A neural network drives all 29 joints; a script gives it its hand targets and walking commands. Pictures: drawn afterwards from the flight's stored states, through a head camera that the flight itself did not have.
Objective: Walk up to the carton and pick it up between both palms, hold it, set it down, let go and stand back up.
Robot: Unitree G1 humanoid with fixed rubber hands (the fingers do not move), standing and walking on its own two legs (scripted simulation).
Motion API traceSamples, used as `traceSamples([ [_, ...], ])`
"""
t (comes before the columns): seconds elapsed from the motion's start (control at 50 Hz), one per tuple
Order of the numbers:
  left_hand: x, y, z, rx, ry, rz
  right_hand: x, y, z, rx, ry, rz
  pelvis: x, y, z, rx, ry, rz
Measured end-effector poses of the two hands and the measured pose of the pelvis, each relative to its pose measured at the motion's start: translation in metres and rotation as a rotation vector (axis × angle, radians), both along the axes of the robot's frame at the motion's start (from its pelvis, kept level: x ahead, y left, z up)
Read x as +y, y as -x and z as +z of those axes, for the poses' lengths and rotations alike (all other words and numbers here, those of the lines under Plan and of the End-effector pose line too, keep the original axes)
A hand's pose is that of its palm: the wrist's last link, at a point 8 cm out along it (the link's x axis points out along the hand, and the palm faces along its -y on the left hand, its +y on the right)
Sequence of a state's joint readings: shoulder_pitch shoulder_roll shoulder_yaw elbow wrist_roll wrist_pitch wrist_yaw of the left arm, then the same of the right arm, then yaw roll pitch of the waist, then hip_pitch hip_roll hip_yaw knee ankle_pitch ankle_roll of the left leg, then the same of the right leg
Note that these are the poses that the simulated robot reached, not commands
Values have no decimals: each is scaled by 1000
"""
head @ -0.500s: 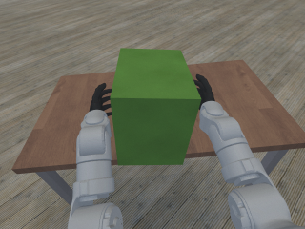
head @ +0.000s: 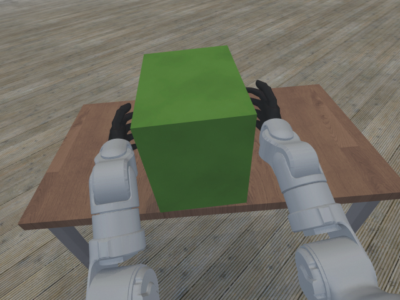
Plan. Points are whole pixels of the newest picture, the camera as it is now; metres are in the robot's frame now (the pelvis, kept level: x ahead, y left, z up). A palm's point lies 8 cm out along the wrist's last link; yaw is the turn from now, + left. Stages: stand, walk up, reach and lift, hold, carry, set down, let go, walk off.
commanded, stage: reach and lift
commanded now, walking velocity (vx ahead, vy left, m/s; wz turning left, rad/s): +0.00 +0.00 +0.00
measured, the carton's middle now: (194, 127) +0.44 +0.01 +0.15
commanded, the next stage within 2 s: hold in 1.10 s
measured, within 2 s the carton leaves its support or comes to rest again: neither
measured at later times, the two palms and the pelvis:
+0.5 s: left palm (110, 128) +0.35 +0.15 +0.23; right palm (268, 106) +0.38 -0.12 +0.24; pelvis +0.01 +0.00 +0.00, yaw +0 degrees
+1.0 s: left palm (108, 120) +0.35 +0.14 +0.25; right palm (275, 97) +0.37 -0.13 +0.26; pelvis +0.00 +0.00 +0.00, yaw +0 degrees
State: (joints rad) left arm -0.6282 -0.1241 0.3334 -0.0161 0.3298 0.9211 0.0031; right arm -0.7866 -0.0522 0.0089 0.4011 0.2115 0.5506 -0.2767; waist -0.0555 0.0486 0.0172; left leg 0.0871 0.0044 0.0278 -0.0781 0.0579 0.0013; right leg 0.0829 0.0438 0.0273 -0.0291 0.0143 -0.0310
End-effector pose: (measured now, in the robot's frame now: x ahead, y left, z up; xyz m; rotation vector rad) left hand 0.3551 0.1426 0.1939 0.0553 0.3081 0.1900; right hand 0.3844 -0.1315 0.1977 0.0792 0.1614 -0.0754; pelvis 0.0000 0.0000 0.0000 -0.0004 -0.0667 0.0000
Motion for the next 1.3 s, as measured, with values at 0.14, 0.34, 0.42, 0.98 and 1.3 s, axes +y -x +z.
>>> traceSamples([
  [0.14, -5, -12, 31, -75, 25, -15, -6, -1, 28, -71, 27, -36, -1, -1, 0, 2, 0, 6],
  [0.34, 1, -9, 5, 10, 56, -31, 0, 4, 12, 12, 49, -45, 0, -8, 0, -39, 0, -22],
  [0.42, 6, -1, 17, -42, 42, -11, 5, 5, 21, -39, 22, -23, 3, -7, 0, -33, 0, -15],
  [0.98, 2, 6, 58, -85, 37, -24, 1, 17, 62, -84, 36, -43, 2, 0, -1, -52, 1, -8],
  [1.3, -9, 4, 58, -52, 10, -61, -10, 23, 59, -55, -1, -75, 5, 5, 0, -49, 2, -9],
])
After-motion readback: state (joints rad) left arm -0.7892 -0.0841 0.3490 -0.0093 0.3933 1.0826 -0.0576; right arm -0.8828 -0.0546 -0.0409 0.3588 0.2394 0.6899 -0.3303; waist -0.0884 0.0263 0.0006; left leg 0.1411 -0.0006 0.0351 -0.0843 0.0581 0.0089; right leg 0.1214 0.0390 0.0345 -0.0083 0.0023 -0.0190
